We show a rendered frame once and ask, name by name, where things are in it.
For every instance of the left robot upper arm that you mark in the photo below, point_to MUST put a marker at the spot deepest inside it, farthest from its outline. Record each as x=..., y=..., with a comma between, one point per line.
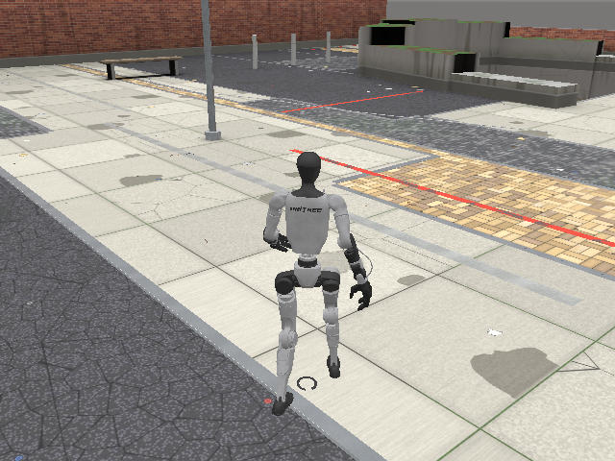
x=274, y=214

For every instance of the robot left hand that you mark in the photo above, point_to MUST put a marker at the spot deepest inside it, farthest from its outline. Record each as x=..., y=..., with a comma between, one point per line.
x=281, y=247

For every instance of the robot left shin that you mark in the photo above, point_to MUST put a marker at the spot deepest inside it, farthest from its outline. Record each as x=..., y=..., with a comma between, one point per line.
x=284, y=361

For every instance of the right robot upper arm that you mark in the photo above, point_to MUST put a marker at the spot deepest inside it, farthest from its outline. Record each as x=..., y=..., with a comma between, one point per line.
x=341, y=217

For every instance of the robot right hand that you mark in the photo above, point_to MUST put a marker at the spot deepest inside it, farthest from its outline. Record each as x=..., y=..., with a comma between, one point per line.
x=366, y=290

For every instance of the robot left forearm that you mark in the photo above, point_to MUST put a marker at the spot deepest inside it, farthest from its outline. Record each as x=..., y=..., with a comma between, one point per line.
x=273, y=243

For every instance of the left robot thigh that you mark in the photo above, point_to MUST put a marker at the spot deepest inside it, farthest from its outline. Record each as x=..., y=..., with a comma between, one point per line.
x=284, y=284

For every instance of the robot right forearm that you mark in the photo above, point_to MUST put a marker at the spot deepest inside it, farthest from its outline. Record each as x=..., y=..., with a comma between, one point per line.
x=355, y=262

